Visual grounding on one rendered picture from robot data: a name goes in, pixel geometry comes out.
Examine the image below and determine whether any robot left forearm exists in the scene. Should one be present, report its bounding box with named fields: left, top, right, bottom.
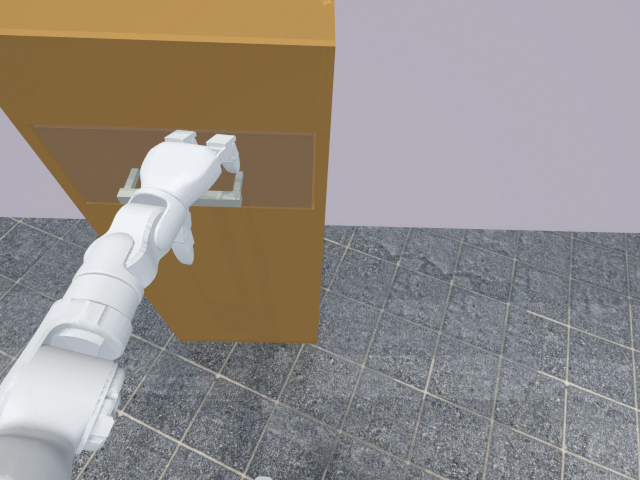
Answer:
left=0, top=187, right=187, bottom=416

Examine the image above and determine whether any drawer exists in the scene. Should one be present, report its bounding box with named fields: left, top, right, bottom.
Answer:
left=34, top=124, right=314, bottom=208

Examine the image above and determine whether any cabinet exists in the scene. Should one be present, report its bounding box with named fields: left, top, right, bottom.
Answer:
left=0, top=0, right=335, bottom=344

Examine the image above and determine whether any handle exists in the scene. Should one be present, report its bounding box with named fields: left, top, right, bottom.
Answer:
left=117, top=168, right=244, bottom=207

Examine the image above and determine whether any robot left hand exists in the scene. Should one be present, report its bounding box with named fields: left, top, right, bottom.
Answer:
left=140, top=130, right=240, bottom=265

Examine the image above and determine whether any robot left upper arm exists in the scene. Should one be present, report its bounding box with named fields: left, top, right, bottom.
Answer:
left=0, top=344, right=126, bottom=480

